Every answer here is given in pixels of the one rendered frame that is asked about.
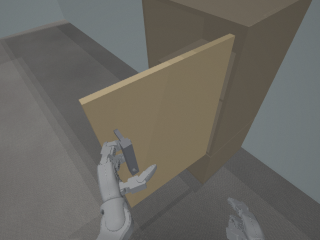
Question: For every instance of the robot left forearm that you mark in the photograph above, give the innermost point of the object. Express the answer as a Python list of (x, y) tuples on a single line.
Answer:
[(117, 222)]

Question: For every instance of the right robot hand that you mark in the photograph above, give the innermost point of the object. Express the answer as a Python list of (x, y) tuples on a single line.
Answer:
[(246, 228)]

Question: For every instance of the handle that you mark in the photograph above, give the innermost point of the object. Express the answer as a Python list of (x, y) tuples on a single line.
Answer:
[(128, 152)]

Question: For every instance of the left robot hand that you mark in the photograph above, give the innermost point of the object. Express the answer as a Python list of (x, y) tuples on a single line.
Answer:
[(108, 178)]

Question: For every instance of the cupboard door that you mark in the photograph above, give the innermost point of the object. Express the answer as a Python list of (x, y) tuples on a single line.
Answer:
[(166, 111)]

